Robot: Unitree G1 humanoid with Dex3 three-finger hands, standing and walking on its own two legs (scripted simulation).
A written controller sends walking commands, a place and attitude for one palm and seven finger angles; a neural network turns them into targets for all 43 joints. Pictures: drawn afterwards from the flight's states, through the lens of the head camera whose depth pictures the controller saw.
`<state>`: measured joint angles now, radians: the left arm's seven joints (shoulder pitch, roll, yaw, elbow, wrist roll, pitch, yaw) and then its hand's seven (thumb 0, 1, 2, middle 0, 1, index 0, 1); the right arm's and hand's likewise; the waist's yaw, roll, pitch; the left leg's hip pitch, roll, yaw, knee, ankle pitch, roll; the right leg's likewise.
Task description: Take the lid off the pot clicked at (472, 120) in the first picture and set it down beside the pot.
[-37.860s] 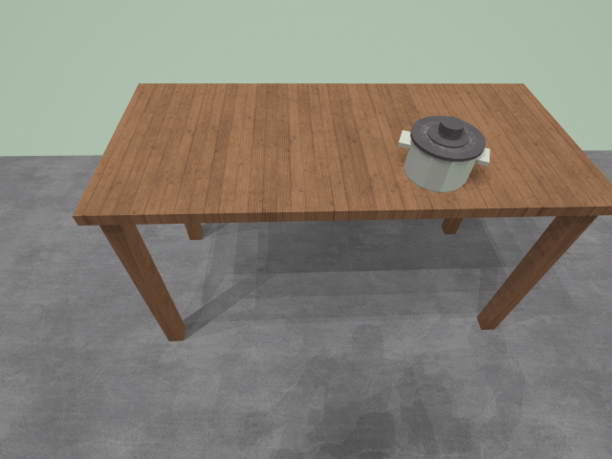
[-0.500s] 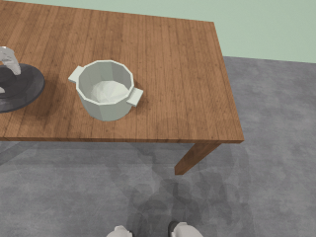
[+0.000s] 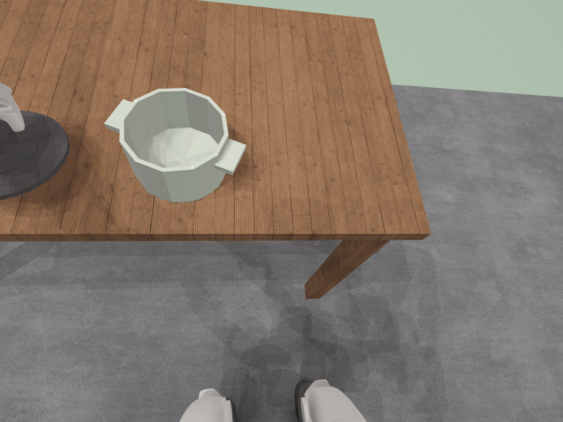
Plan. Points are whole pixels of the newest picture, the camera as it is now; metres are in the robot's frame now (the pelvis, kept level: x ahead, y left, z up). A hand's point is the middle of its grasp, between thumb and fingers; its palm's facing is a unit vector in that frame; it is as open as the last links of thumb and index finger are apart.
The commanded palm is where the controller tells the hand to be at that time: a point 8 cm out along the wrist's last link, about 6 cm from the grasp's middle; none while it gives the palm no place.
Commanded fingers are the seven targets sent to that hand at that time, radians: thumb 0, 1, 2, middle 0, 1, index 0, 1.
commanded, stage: lower the lid onto the table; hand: left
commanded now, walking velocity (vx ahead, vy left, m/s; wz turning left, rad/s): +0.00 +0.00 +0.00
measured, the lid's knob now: out of the picture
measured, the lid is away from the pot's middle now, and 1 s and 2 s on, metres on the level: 0.23 0.23 0.23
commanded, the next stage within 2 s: open the fingers wide in 0.52 s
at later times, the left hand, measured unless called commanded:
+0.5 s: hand out of the picture +0.47 +0.35 +0.01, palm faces -0.53 -0.07 -0.84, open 8.4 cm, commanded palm +0.57 +0.35 +0.07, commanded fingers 0.00 0.64 0.99 -0.89 -1.13 -0.69 -1.05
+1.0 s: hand out of the picture +0.44 +0.35 +0.01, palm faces -0.51 -0.09 -0.85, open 8.4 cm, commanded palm +0.50 +0.33 +0.06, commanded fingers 0.00 0.40 0.64 -0.58 -1.08 -0.47 -1.04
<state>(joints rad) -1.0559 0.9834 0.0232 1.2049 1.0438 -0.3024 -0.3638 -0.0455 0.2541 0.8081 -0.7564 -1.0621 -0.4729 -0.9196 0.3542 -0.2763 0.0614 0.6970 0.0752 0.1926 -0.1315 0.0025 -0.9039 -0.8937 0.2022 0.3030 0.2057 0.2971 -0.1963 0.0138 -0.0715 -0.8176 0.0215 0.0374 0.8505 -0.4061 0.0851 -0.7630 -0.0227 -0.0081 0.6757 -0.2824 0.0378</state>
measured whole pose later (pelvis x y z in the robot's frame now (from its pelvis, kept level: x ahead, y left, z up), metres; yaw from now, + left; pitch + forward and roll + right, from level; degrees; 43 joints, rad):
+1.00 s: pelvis -0.01 +0.00 -0.01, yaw +1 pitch +22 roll -6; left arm -0.93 0.90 0.06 1.12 1.05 -0.30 -0.30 -0.01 0.34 0.72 -0.73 -1.09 -0.40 -0.95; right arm 0.31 -0.26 0.04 0.65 0.06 0.25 -0.10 0.00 -0.90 -0.89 0.20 0.30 0.21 0.30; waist -0.16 0.02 -0.08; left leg -0.89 0.02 0.02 0.93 -0.43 0.08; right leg -0.83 -0.02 -0.02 0.76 -0.31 0.02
